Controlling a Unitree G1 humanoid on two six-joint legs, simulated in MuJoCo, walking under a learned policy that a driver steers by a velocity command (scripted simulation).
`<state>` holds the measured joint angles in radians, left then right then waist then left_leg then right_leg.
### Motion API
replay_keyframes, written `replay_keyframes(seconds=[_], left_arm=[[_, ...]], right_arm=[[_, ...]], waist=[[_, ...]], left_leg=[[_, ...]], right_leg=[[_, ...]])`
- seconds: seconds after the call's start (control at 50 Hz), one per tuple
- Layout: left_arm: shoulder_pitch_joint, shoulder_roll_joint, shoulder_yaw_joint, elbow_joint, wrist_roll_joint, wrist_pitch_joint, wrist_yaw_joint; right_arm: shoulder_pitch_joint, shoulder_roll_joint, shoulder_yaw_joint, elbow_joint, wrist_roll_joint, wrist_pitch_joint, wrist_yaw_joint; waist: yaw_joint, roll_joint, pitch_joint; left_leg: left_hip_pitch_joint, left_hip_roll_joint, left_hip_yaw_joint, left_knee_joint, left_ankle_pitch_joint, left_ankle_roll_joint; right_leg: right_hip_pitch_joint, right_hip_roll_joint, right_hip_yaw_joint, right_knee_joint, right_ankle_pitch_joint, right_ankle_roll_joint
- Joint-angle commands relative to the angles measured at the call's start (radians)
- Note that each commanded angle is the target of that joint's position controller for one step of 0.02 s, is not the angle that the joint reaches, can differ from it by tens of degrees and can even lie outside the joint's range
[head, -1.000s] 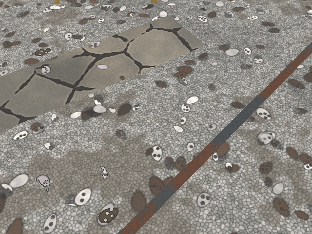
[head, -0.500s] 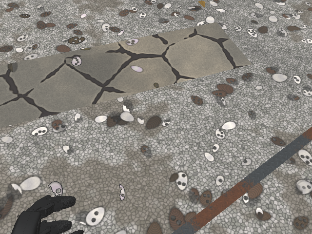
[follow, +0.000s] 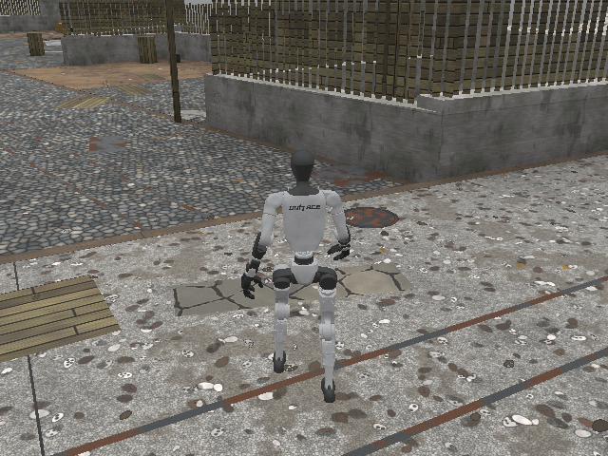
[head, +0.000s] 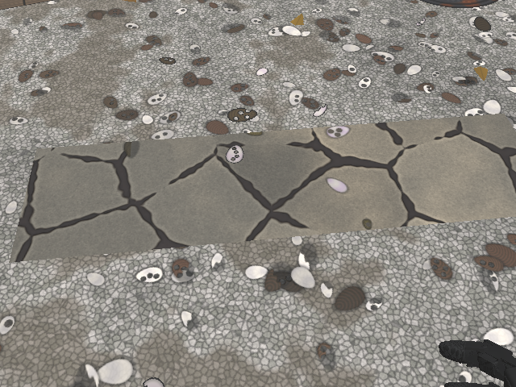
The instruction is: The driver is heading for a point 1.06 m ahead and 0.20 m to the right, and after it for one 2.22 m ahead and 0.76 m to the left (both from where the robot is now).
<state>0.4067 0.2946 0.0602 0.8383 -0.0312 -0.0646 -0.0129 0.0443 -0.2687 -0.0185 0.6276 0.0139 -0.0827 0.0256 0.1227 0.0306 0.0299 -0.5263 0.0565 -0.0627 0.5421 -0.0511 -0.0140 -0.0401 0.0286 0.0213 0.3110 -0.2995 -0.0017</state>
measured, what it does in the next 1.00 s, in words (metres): walks ahead, turning right: left foot, then right foot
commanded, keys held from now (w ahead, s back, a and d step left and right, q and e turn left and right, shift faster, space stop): w+e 0.62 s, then w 0.02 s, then w+q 0.36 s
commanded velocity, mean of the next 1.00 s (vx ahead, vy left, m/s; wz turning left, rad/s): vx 0.50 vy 0.00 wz -0.30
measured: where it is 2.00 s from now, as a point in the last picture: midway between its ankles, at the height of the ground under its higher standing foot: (378, 228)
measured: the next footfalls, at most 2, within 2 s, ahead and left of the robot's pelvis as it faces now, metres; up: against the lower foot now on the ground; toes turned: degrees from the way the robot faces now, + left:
left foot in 0.04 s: +0.18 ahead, +0.14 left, +0.00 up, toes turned -3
right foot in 0.56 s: +0.41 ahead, -0.17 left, +0.00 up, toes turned -22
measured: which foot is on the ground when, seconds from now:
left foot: up 0.00-0.02, down 0.04-0.56, up 0.58-1.00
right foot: down 0.00-0.06, up 0.08-0.54, down 0.56-1.00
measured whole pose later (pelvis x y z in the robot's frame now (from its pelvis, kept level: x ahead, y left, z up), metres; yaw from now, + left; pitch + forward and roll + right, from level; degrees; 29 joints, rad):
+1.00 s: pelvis +0.51 -0.13 +0.00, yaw -18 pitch +1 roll -2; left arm 0.29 0.28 0.04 0.78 0.01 -0.07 -0.01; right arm 0.15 -0.27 -0.04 0.74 0.02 -0.07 0.04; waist 0.05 0.05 0.02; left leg -0.66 0.08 -0.02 0.60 0.12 0.01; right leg 0.07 0.10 -0.07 0.19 -0.29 -0.08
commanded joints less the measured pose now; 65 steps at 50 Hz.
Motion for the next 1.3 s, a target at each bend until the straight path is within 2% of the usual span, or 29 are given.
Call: replay_keyframes(seconds=[0.02, 0.04, 0.06, 0.08, 0.1, 0.12, 0.2, 0.36, 0.46, 0.5, 0.54, 0.56, 0.58, 0.6, 0.62, 0.66, 0.7, 0.78, 0.88, 1.0, 1.06, 1.1, 1.12, 1.14, 1.16, 1.18, 1.2, 1.24, 1.3], left_arm=[[-0.050, 0.173, 0.036, -0.064, 0.002, 0.000, 0.009], [-0.050, 0.126, 0.020, -0.070, 0.012, -0.001, 0.008], [-0.040, 0.034, -0.012, -0.103, 0.044, -0.005, 0.009], [0.056, 0.011, -0.018, -0.131, -0.001, -0.017, 0.012], [0.015, 0.120, 0.009, -0.113, -0.021, -0.015, 0.017], [-0.059, 0.144, 0.020, -0.127, -0.021, -0.012, 0.015], [-0.097, 0.083, 0.021, -0.136, -0.003, 0.022, 0.006], [-0.284, 0.030, -0.002, -0.218, 0.009, 0.031, -0.025], [-0.401, 0.048, 0.000, -0.284, 0.008, 0.033, -0.050], [-0.371, 0.078, 0.015, -0.295, 0.012, 0.039, -0.052], [-0.139, 0.152, 0.062, -0.243, 0.009, 0.048, -0.041], [0.032, 0.227, 0.097, -0.199, 0.005, 0.060, -0.021], [-0.015, 0.346, 0.108, -0.210, -0.003, 0.052, -0.013], [0.009, 0.270, 0.083, -0.249, 0.004, 0.032, -0.020], [-0.022, 0.210, 0.065, -0.233, 0.013, 0.016, -0.025], [-0.147, 0.134, 0.041, -0.235, 0.017, 0.006, -0.020], [-0.202, 0.093, 0.024, -0.246, 0.039, -0.002, -0.015], [-0.161, 0.123, 0.027, -0.187, 0.037, -0.026, -0.005], [-0.131, 0.131, 0.022, -0.142, 0.041, -0.030, 0.008], [-0.066, 0.144, 0.029, -0.075, 0.032, -0.005, 0.015], [-0.089, 0.174, 0.038, -0.078, 0.029, 0.018, 0.032], [-0.113, 0.190, 0.039, -0.089, 0.029, 0.035, 0.048], [-0.120, 0.176, 0.029, -0.107, 0.036, 0.029, 0.056], [-0.002, 0.044, -0.014, -0.148, 0.060, 0.001, 0.034], [-0.066, 0.096, -0.012, -0.142, 0.044, -0.038, 0.014], [-0.164, 0.145, 0.001, -0.181, 0.001, -0.064, -0.002], [-0.209, 0.134, -0.007, -0.200, 0.001, -0.078, -0.004], [-0.212, 0.137, 0.005, -0.202, 0.039, -0.070, 0.004], [-0.164, 0.104, -0.002, -0.196, 0.048, -0.038, 0.011]], right_arm=[[0.094, -0.142, -0.062, -0.035, 0.004, -0.022, -0.004], [0.216, -0.187, -0.084, -0.011, -0.005, -0.023, -0.015], [0.381, -0.267, -0.103, 0.001, -0.023, -0.016, -0.027], [0.397, -0.297, -0.108, 0.019, -0.034, -0.006, -0.018], [0.351, -0.202, -0.085, 0.012, -0.021, -0.008, -0.011], [0.307, -0.152, -0.070, 0.012, -0.015, -0.010, -0.011], [0.177, -0.092, -0.059, 0.034, -0.029, -0.028, -0.012], [0.207, -0.169, -0.088, 0.097, -0.020, -0.025, -0.034], [0.265, -0.212, -0.105, 0.137, 0.006, 0.000, -0.035], [0.259, -0.243, -0.114, 0.138, 0.015, 0.013, -0.039], [0.240, -0.250, -0.114, 0.132, 0.025, 0.028, -0.043], [0.257, -0.210, -0.096, 0.118, 0.004, 0.022, -0.047], [0.351, -0.059, -0.049, 0.056, -0.039, 0.000, -0.035], [0.260, -0.136, -0.054, 0.048, -0.007, -0.036, -0.023], [0.161, -0.187, -0.068, 0.017, 0.031, -0.051, -0.017], [0.175, -0.171, -0.063, 0.046, 0.000, -0.058, -0.029], [0.228, -0.169, -0.067, 0.075, -0.007, -0.031, -0.025], [0.189, -0.116, -0.052, 0.078, -0.009, 0.007, -0.028], [0.065, -0.085, -0.039, 0.058, 0.005, -0.005, -0.007], [-0.047, -0.070, -0.030, -0.003, 0.009, -0.011, 0.033], [-0.003, -0.094, -0.042, -0.021, 0.002, -0.007, 0.047], [0.197, -0.167, -0.081, 0.013, 0.001, 0.000, 0.037], [0.357, -0.229, -0.107, 0.037, 0.001, 0.007, 0.023], [0.404, -0.321, -0.128, 0.040, 0.006, 0.006, 0.016], [0.427, -0.232, -0.104, 0.034, 0.011, 0.005, 0.011], [0.387, -0.197, -0.092, 0.032, 0.003, 0.008, 0.004], [0.324, -0.183, -0.088, 0.018, 0.002, 0.010, 0.001], [0.226, -0.144, -0.073, -0.009, -0.008, 0.012, -0.003], [0.187, -0.159, -0.077, -0.016, -0.005, 0.014, -0.015]], waist=[[-0.144, -0.106, -0.038], [-0.206, -0.080, -0.118], [-0.258, 0.099, -0.284], [-0.202, 0.357, -0.350], [-0.218, 0.194, -0.234], [-0.213, 0.138, -0.141], [-0.132, 0.093, -0.033], [-0.168, 0.015, 0.035], [-0.192, 0.013, 0.068], [-0.154, 0.044, 0.021], [-0.015, 0.040, -0.115], [0.054, -0.039, -0.204], [-0.085, -0.321, -0.275], [-0.007, -0.199, -0.413], [0.002, -0.138, -0.260], [-0.088, -0.042, -0.117], [-0.135, -0.083, -0.101], [-0.126, -0.069, -0.045], [-0.066, -0.075, 0.012], [-0.023, -0.058, 0.061], [-0.071, -0.102, -0.005], [-0.188, -0.116, -0.134], [-0.271, -0.057, -0.233], [-0.188, 0.198, -0.351], [-0.242, 0.135, -0.440], [-0.256, 0.081, -0.295], [-0.221, -0.012, -0.198], [-0.142, -0.039, -0.085], [-0.097, 0.009, -0.054]], left_leg=[[0.292, -0.035, 0.036, -0.078, -0.026, 0.032], [0.477, 0.018, -0.004, -0.082, -0.043, 0.067], [0.733, 0.244, -0.235, -0.068, -0.067, 0.129], [0.858, 0.385, -0.646, -0.220, -0.348, 0.257], [0.769, 0.347, -0.609, -0.263, -0.459, 0.237], [0.680, 0.311, -0.451, -0.264, -0.404, 0.208], [0.441, 0.210, -0.146, -0.356, -0.072, 0.187], [0.455, 0.201, 0.129, -0.409, 0.105, 0.186], [0.575, 0.235, 0.208, -0.352, 0.196, 0.150], [0.611, 0.234, 0.243, -0.230, 0.508, 0.129], [0.539, 0.190, 0.293, 0.101, 0.698, 0.088], [0.303, 0.149, 0.293, 0.395, 0.434, 0.041], [-0.145, -0.058, 0.211, 0.756, -0.513, -0.024], [-0.238, -0.074, -0.032, 0.861, -0.560, -0.011], [-0.318, -0.032, -0.035, 0.844, -0.456, 0.009], [-0.218, 0.058, -0.016, 0.676, -0.300, 0.018], [-0.094, 0.094, -0.013, 0.615, -0.233, 0.008], [-0.128, 0.102, 0.010, 0.482, -0.084, -0.027], [-0.116, 0.058, 0.032, 0.180, 0.218, -0.005], [-0.218, 0.008, 0.048, 0.026, 0.132, 0.045], [-0.120, -0.063, 0.129, 0.022, -0.036, 0.093], [0.166, -0.133, 0.160, -0.005, -0.060, 0.148], [0.473, -0.043, 0.006, -0.027, 0.000, 0.207], [0.882, 0.224, -0.528, -0.047, -0.125, 0.410], [0.975, 0.272, -0.758, -0.183, -0.205, 0.438], [0.883, 0.241, -0.598, -0.212, -0.202, 0.379], [0.731, 0.203, -0.487, -0.225, -0.141, 0.347], [0.479, 0.136, -0.357, -0.274, 0.046, 0.325], [0.300, 0.091, -0.265, -0.316, 0.156, 0.331]], right_leg=[[-0.139, -0.218, 0.189, 0.037, 0.243, -0.137], [-0.204, -0.155, 0.142, 0.223, 0.250, -0.099], [-0.378, -0.067, 0.062, 0.570, -0.039, -0.047], [-0.658, 0.010, 0.052, 0.834, -0.299, -0.019], [-0.739, -0.046, 0.112, 0.945, -0.239, -0.014], [-0.762, -0.078, 0.102, 0.955, -0.149, -0.018], [-0.637, -0.154, 0.086, 0.855, 0.028, 0.008], [-0.641, -0.143, 0.026, 0.492, 0.306, 0.015], [-0.627, -0.117, -0.043, 0.351, 0.239, -0.044], [-0.526, -0.058, -0.100, 0.336, 0.140, -0.085], [-0.196, 0.034, -0.143, 0.273, 0.145, -0.146], [0.115, -0.024, -0.002, 0.260, 0.176, -0.195], [0.405, -0.287, 0.584, 0.153, -0.003, -0.376], [0.446, -0.361, 0.832, -0.004, -0.158, -0.417], [0.352, -0.340, 0.698, -0.035, -0.104, -0.363], [0.073, -0.269, 0.446, -0.026, 0.128, -0.295], [-0.069, -0.233, 0.333, -0.066, 0.313, -0.280], [-0.131, -0.212, 0.160, -0.133, 0.464, -0.266], [-0.095, -0.176, 0.012, -0.183, 0.382, -0.184], [0.146, -0.259, -0.041, -0.126, 0.511, -0.171], [0.215, -0.268, -0.080, 0.035, 0.951, -0.141], [0.154, -0.237, -0.121, 0.328, 1.166, -0.105], [-0.059, -0.208, -0.136, 0.599, 0.939, -0.068], [-0.537, 0.007, -0.102, 0.998, 0.049, 0.009], [-0.688, 0.048, 0.083, 1.120, -0.254, 0.005], [-0.771, -0.020, 0.114, 1.106, -0.179, -0.013], [-0.756, -0.064, 0.098, 1.018, -0.109, -0.021], [-0.646, -0.114, 0.081, 0.866, -0.051, 0.001], [-0.561, -0.122, 0.042, 0.724, -0.024, 0.059]])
